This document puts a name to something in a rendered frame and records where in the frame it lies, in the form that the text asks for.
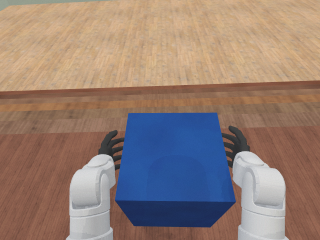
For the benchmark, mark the right robot hand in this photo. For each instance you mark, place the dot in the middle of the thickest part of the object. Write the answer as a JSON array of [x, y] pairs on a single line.
[[240, 144]]

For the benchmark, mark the right robot forearm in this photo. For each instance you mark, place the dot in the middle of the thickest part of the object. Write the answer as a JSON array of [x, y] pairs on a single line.
[[263, 198]]

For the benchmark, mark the carton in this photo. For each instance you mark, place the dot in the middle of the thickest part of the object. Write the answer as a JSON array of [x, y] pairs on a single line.
[[174, 170]]

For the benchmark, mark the left robot forearm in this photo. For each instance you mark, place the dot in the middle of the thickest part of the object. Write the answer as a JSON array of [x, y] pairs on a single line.
[[89, 200]]

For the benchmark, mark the left robot hand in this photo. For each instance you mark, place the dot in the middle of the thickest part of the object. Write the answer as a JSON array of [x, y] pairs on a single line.
[[107, 144]]

